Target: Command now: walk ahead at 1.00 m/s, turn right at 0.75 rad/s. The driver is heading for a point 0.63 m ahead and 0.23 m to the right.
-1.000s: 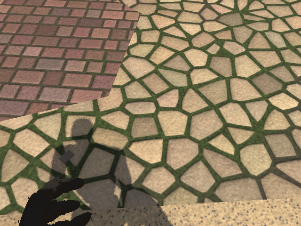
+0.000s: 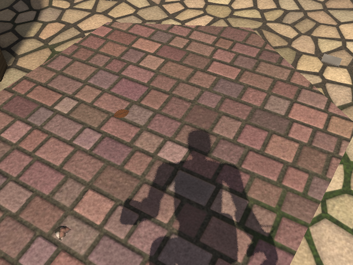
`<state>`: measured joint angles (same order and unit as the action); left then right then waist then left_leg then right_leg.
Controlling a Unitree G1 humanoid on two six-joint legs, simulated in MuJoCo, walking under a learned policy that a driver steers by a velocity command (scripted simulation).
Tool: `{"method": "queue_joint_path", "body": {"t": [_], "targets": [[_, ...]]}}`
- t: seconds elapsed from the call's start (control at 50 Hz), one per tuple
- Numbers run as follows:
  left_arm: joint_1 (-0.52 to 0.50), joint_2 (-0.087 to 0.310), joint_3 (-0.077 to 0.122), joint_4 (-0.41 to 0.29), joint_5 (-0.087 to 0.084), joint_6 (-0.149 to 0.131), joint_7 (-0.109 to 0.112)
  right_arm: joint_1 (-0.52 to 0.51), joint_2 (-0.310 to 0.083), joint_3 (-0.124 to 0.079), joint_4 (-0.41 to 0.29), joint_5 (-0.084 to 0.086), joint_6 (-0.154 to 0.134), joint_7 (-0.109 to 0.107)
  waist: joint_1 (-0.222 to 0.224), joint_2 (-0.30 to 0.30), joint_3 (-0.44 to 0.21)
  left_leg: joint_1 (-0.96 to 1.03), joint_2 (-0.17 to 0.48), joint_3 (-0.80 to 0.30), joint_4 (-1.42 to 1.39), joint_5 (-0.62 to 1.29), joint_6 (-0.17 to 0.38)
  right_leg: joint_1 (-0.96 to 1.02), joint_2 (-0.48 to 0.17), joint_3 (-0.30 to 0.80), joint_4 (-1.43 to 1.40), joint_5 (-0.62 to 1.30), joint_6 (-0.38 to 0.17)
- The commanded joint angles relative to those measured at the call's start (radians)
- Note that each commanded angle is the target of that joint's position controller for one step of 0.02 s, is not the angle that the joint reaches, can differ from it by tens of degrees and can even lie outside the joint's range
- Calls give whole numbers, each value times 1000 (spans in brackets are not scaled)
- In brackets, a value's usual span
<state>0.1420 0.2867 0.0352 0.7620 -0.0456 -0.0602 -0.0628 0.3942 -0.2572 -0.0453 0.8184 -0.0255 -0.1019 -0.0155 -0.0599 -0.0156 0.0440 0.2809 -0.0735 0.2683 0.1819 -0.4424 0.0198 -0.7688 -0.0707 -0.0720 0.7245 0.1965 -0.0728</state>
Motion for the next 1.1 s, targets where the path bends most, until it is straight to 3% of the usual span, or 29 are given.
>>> {"method": "queue_joint_path", "body": {"t": [0.02, 0.04, 0.06, 0.08, 0.1, 0.12, 0.14, 0.16, 0.18, 0.24, 0.32, 0.4, 0.44, 0.48, 0.5, 0.52, 0.54, 0.56, 0.6, 0.62, 0.66, 0.78, 0.88, 0.9, 0.92, 0.94, 0.98, 1.02, 1.1], "targets": [[72, 119, 44, -71, -18, -3, -14, -79, -257, -60, -80, 7, 30, -34, 145, 147, -36, -133, 270, 2, 223, 1563, -30, 330, 138, -142, 4, -103, -42], [194, 166, 66, -41, -16, 20, -10, -96, -260, -62, -101, 16, 42, -41, 202, 157, -88, -182, 291, -2, 422, 1802, -23, 481, 178, -149, 73, -201, -75], [506, 238, 97, 28, -7, 31, 1, -198, -266, -63, -126, 1, 37, -38, 369, 127, -105, -375, 285, -55, 783, 1697, -36, 765, 143, -39, 2, -197, -132], [647, 253, 112, 77, 2, 56, 23, -350, -166, -35, -158, 22, 3, -1, 448, -203, -102, -581, 5, -47, 1351, 597, -70, 987, 90, 71, -164, 67, -185], [473, 241, 83, 26, 61, 18, 20, -107, -1, 14, -239, 53, -41, 19, 141, -411, -230, -1088, -80, -337, 1631, -142, -112, 1266, -86, 672, -185, -343, -409], [439, 166, 78, -17, 58, 2, 19, -150, -85, 20, -246, 68, -73, 28, 200, -164, -392, -1070, -37, -472, 1557, -66, -31, 1286, -148, 896, -354, -719, -403], [420, 126, 68, -20, 48, -15, 17, -275, -113, 9, -283, 77, -82, 33, 171, 11, -195, -1067, -11, -448, 1405, -14, 28, 1093, -120, 894, -483, -786, -323], [324, 113, 63, -35, 42, -37, 13, -256, -102, 11, -282, 69, -79, 30, 79, 122, -120, -1035, 48, -453, 1263, 44, 51, 942, -119, 860, -502, -795, -306], [243, 108, 61, -57, 36, -45, 15, -270, -101, 11, -269, 40, -71, 27, 48, 140, -37, -965, 64, -444, 1184, 65, 41, 766, -73, 799, -501, -695, -300], [195, 116, 61, -89, 21, -40, 35, -252, -119, -3, -259, 10, -43, 16, 11, 108, 4, -869, 111, -432, 1014, 105, -19, 554, 15, 631, -529, -481, -287], [211, 99, 56, -88, 9, -20, 75, -473, -45, 22, -337, 7, -32, 7, 102, 18, 77, -757, 99, -355, 577, 342, -97, 325, 106, 470, -533, -448, -220], [245, 122, 72, -66, -7, -8, 83, -507, -92, -14, -356, 51, -38, 9, 149, -69, 0, -562, 41, -376, 351, 541, -133, 362, 105, 513, -450, -534, -143], [250, 103, 75, -58, -11, -4, 88, -492, -130, -34, -355, 69, -46, 9, 130, -90, -11, -569, 55, -401, 293, 489, -114, 497, 79, 548, -359, -481, -116], [197, 103, 76, -78, 13, 2, 78, -248, -191, -78, -305, 80, -53, 4, -22, -109, -146, -349, 78, -385, 322, 385, -67, 545, 90, 517, -84, -225, -61], [169, 37, 50, -114, 46, 6, 67, -5, -218, -87, -266, 74, -44, -5, -128, -50, -333, -16, 203, -494, 411, 205, -29, 395, 120, 440, 243, -267, -29], [332, -94, 11, -163, 4, -2, 62, 69, -306, -90, -246, 13, -41, 8, -10, 414, -453, 258, 445, -1083, 175, -216, 119, 65, 232, 340, 604, -824, 5], [347, -9, 3, -159, -48, 0, 70, -1, -259, -84, -254, 13, -38, 24, 0, 510, -393, 196, 516, -1332, 78, -561, 172, -109, 106, 277, 756, -703, 3], [239, 74, 19, -144, -20, 8, 75, -50, -159, -67, -261, 22, -27, 19, -40, 312, -229, 60, 455, -1159, 63, -455, 163, -133, 72, 236, 785, -611, 15], [12, 94, 30, -183, 58, 1, 71, -67, -133, -56, -209, 0, -4, 20, -58, 15, -22, -246, 322, -726, 122, 302, 111, -12, 29, 192, 669, -568, 30], [44, 79, 35, -206, 39, 1, 64, -116, -122, -44, -190, -10, -3, 19, 22, 80, -26, -306, 324, -677, 132, 490, 137, 21, 13, 207, 630, -561, 42], [45, 54, 28, -209, 19, 15, 59, -129, -65, -23, -150, 10, -19, 28, 49, 109, -24, -372, 303, -567, 127, 771, 151, 68, 0, 197, 509, -616, 56], [-64, 29, 1, -211, 42, -5, 14, -147, -212, -54, -92, 50, -3, 9, 44, 101, -87, -473, 252, -329, 65, 854, 123, 359, 69, 100, -50, -179, 52], [24, 127, 44, -172, 69, -5, 19, -107, -224, -45, -49, 60, 3, 4, 133, 64, -158, -413, 221, -269, 341, 963, 55, 636, 122, 79, -268, -52, -40], [86, 189, 58, -166, 79, 0, 34, -80, -197, -32, -63, 37, 1, 4, 147, -8, -220, -528, 164, -231, 548, 744, 9, 807, 7, 185, -237, 303, -88], [90, 204, 39, -186, 105, 10, 46, 74, -98, 11, -60, 5, 4, 18, 81, -239, -380, -790, 57, -241, 938, -147, -63, 1084, -321, 547, -174, 779, -303], [117, 112, 19, -172, 82, 18, 40, 118, -154, 8, -16, 21, 18, 30, 109, -154, -536, -779, 92, -388, 1028, -263, -68, 1085, -334, 617, -179, 664, -343], [14, 81, 11, -158, 46, 21, 30, -50, -189, -5, -58, 40, 45, 19, 97, -39, -308, -864, 141, -357, 982, -191, -88, 877, -213, 469, -247, 417, -252], [-57, 89, 12, -149, 59, 25, 32, -78, -179, -8, -54, 28, 81, -3, 47, -22, -195, -757, 164, -346, 857, -126, -105, 609, -163, 403, -320, 245, -197], [-103, 98, 26, -127, 78, 40, 45, -47, -103, 10, -26, 21, 113, -19, 14, -90, -209, -541, 132, -297, 614, 58, -104, 429, -108, 312, -394, 31, -177]]}}
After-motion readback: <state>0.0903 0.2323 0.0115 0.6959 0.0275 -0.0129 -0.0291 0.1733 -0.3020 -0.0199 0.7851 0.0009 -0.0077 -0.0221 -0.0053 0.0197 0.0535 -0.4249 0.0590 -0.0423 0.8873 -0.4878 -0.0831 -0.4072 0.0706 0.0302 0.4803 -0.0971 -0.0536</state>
